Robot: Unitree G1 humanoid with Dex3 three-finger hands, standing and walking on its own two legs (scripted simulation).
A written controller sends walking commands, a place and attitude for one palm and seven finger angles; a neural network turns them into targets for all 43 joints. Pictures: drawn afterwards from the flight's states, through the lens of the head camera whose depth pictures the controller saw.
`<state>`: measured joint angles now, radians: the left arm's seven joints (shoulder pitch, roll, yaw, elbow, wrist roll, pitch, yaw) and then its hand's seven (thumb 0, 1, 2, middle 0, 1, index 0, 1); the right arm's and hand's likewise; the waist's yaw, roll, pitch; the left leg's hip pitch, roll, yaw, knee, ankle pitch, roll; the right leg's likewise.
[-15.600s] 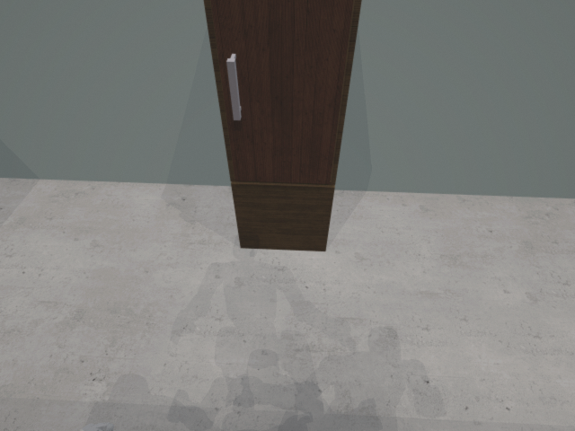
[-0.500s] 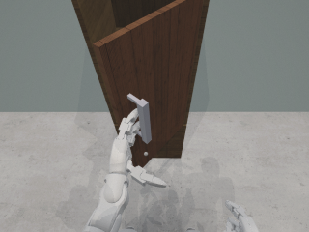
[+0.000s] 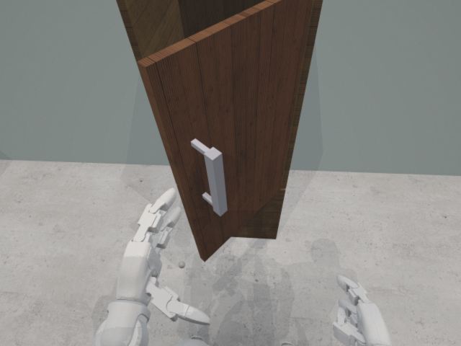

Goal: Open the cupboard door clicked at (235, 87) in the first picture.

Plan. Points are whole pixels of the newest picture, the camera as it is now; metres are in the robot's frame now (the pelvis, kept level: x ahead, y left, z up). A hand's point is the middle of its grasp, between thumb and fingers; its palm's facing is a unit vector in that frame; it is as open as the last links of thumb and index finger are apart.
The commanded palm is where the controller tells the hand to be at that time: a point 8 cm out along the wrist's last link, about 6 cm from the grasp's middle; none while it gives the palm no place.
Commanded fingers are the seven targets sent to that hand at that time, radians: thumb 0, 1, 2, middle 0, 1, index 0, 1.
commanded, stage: slide the hand sideways off the handle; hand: left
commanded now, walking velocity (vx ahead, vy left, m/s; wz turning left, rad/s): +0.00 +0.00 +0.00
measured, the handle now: (209, 179) +0.39 +0.06 +0.07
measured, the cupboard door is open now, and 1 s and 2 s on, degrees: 50 50 50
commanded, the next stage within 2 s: draw the hand back to the body in 0.06 s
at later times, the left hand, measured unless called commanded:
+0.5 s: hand (137, 262) +0.22 +0.14 +0.11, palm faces -0.02 -1.00 -0.07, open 16.3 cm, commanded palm +0.19 +0.20 +0.12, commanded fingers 0.00 -0.50 0.30 -0.15 -0.30 -0.15 -0.30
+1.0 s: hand (50, 247) +0.21 +0.24 +0.16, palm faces +0.26 -0.90 -0.36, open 13.4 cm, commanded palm +0.17 +0.28 +0.18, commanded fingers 0.00 0.31 0.64 -0.18 -0.30 -0.18 -0.30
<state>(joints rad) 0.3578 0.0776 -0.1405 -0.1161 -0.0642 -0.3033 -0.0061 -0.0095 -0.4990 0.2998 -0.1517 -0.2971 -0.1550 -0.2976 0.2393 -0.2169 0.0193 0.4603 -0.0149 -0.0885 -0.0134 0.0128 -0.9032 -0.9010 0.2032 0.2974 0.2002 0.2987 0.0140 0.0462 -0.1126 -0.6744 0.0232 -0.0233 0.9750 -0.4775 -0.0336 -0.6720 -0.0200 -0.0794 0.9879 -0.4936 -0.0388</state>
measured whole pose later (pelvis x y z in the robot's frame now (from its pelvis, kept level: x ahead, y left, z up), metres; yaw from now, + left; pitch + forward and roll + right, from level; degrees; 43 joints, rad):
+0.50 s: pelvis +0.00 +0.01 +0.01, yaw +0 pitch +8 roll +0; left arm 0.45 0.16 0.00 -0.26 -0.17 -0.22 -0.10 -0.01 -0.50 0.30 -0.15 -0.30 -0.16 -0.30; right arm 0.29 -0.23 0.03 0.47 0.02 -0.16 -0.05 0.02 -0.90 -0.90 0.20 0.30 0.20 0.30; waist 0.01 0.06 -0.12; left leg -0.59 0.03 -0.02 0.92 -0.46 -0.02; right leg -0.58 -0.01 -0.08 0.91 -0.46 -0.02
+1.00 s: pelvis +0.02 +0.03 +0.05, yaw -1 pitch -1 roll -1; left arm 0.51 0.28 0.12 -0.37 -0.02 -0.06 0.11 0.00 -0.02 0.50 -0.17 -0.30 -0.18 -0.30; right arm 0.23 -0.21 0.07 0.58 -0.01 -0.14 -0.10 0.01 -0.90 -0.90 0.20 0.30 0.20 0.30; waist 0.06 0.07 -0.02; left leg -0.23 0.01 0.01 0.58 -0.34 0.01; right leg -0.21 -0.02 -0.05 0.55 -0.32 0.01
